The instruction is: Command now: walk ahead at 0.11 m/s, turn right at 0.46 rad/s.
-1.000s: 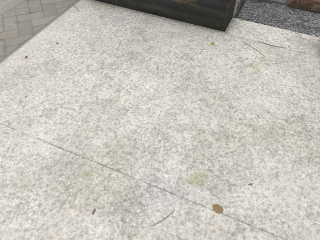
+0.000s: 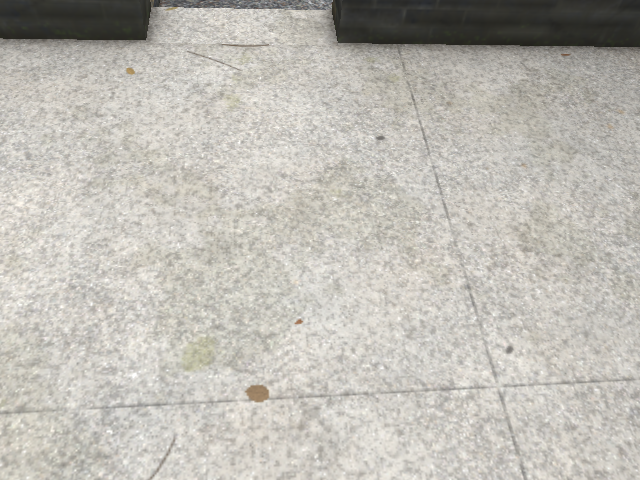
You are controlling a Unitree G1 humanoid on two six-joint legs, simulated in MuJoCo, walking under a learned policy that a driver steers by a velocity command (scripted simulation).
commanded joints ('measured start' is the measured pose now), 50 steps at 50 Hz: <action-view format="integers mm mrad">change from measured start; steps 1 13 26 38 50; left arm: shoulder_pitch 18 111 -7 86 -8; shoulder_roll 31 54 3 -37 -60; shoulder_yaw -1 -37 -94 -96 -85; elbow -38 22 130 257 177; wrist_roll -4 -5 -30 -37 -13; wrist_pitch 10 -65 -67 -40 -71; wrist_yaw -22 20 54 54 28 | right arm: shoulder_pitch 63 165 209 178 296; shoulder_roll -106 -104 -13 -26 -90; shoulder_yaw -22 -23 15 23 -27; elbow -34 66 190 226 251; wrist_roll -4 12 12 21 -11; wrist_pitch -7 -17 59 11 -5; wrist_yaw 8 29 -4 3 24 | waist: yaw -33 41 -60 -15 -78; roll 209 65 -51 92 201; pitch -8 -99 28 55 225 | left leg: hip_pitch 115 -85 46 79 31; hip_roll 223 172 46 124 338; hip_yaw -194 -38 -19 -129 -515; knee -180 155 130 -19 -302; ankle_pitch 33 294 -23 285 -498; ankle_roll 134 30 -49 -3 210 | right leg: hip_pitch -116 595 282 358 0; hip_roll -35 -200 -255 -155 -117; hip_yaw -21 58 62 0 -90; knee -3 -731 -699 -665 -214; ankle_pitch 53 426 578 302 -128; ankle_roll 25 -58 -139 -34 -96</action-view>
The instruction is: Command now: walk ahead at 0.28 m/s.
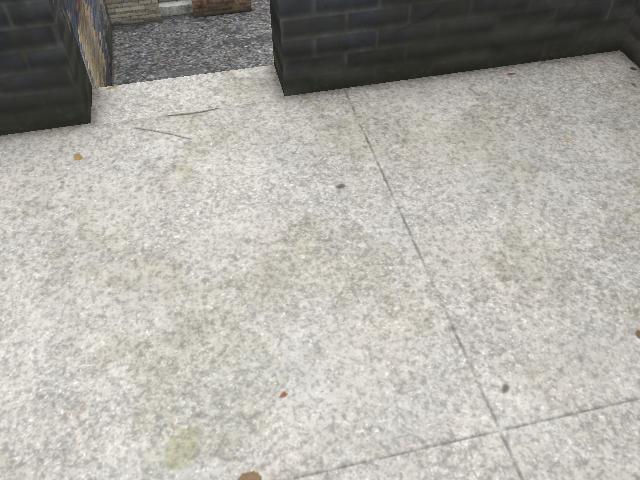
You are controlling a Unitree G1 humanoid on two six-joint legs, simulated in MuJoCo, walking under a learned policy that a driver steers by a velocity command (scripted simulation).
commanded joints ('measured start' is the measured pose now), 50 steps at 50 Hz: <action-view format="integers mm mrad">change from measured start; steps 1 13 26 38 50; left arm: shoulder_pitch -105 90 162 -21 -430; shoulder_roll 52 109 144 127 137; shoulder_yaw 15 51 37 60 50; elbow -111 -82 -43 -243 -415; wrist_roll -4 4 -5 31 25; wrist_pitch -43 -83 -111 -60 -25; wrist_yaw -14 7 40 -8 -37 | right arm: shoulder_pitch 96 -62 -367 -145 138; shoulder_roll -139 -52 -58 -170 -183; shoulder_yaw -30 -15 0 -46 -33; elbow -8 -86 -255 -193 -168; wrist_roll -13 -6 -3 24 22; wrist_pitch -19 -52 -24 -62 -63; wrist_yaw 5 44 62 18 1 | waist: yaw -31 27 7 65 -74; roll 109 -51 -99 -61 63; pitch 204 167 100 6 38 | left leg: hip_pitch -13 -564 -359 -45 190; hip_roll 344 83 -17 177 113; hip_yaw -482 -106 154 -357 -324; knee -382 611 149 -311 -275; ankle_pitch -326 104 265 422 657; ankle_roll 205 38 81 246 104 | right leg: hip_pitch -312 191 258 -323 -553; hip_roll -38 -284 -228 -117 -60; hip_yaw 21 275 -180 69 4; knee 115 -623 -440 490 58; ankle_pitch -30 93 1146 189 492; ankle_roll -29 -63 -15 72 106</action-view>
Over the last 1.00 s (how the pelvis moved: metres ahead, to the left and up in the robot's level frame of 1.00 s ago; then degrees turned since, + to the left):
0.10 0.00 -0.01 -5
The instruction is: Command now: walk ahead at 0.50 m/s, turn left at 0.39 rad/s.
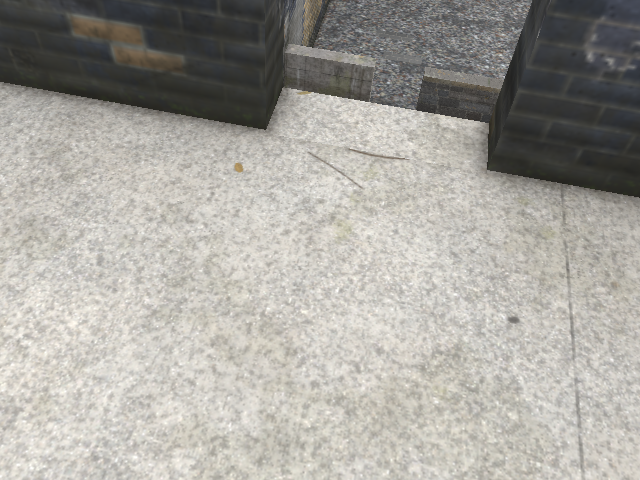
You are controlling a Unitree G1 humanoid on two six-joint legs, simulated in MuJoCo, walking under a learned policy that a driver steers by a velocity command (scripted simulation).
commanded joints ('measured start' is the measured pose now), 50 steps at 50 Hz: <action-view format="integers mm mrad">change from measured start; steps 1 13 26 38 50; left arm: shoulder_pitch -143 238 418 556 210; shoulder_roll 48 121 90 -14 27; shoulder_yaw -2 33 13 -14 28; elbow -102 3 137 117 45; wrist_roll -4 -31 -43 -80 -16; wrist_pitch -18 -49 -88 -63 17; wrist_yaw -9 14 8 27 -24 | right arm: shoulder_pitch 116 27 -378 -5 -86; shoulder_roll -112 -138 -33 -278 -82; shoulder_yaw -15 -5 39 -36 -1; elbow -16 -51 -187 -108 -63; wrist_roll -5 -21 -34 -71 -15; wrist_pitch -9 -22 14 -25 -61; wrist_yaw -12 -4 45 -2 -5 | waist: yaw -27 108 109 -5 94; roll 108 11 -35 303 103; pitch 22 -108 35 -366 24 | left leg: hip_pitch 85 -570 -600 365 -78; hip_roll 250 110 234 636 402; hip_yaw -159 -10 172 -470 173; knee -14 1059 523 86 -129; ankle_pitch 574 -123 209 -1 293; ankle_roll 7 -64 -137 118 -18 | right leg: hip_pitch -56 789 601 167 14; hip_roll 53 -245 -37 164 -2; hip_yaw -62 521 47 -55 -10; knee -109 -569 -714 322 228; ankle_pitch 46 -247 230 -509 -73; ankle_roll -13 -335 -219 -128 -84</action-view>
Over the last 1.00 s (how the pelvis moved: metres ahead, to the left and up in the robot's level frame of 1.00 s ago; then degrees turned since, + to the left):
0.45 0.06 0.01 27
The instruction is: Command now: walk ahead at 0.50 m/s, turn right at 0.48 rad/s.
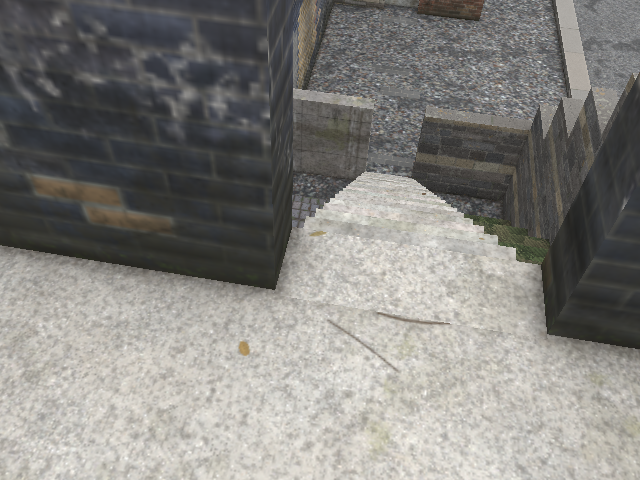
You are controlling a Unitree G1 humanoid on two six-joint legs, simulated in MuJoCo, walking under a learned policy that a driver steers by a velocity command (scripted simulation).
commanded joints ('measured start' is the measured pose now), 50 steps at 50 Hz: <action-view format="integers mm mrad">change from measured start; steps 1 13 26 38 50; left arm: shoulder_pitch -30 -107 72 179 76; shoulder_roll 0 35 166 162 36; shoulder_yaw -4 -1 45 23 -25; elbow -65 -132 -24 35 -58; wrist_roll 1 11 -39 -13 31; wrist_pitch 1 -10 -81 -81 -45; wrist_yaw -13 -17 30 61 17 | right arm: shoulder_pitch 17 93 -140 -401 -48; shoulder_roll -83 -181 -96 -121 -126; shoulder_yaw -14 -36 -5 7 -15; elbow -36 14 -183 -279 -118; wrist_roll -1 -11 -37 -22 -1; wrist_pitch -17 34 81 39 52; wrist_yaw -4 -29 20 52 9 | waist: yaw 15 46 -7 65 36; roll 113 156 15 -29 149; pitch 41 -34 -12 62 -26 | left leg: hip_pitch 4 221 -512 -460 -82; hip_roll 270 317 135 66 216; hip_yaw -116 78 -183 -174 -501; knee -150 264 688 225 -61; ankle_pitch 271 996 9 172 124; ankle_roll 60 35 -126 -30 186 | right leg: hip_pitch -97 209 484 697 97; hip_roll -22 155 -29 -101 64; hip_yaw -1 -195 234 271 13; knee -55 -463 -880 -862 15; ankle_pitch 110 -98 367 496 -191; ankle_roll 12 -134 -205 -132 -3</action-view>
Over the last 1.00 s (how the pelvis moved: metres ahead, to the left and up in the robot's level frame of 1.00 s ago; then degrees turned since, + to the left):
0.54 0.02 0.00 -6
